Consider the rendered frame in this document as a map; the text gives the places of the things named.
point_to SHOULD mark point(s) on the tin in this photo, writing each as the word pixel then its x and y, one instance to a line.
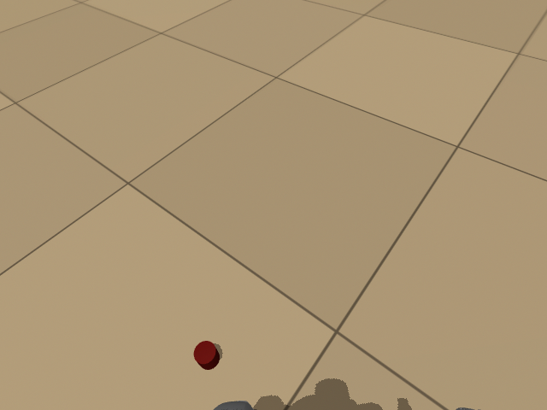
pixel 206 355

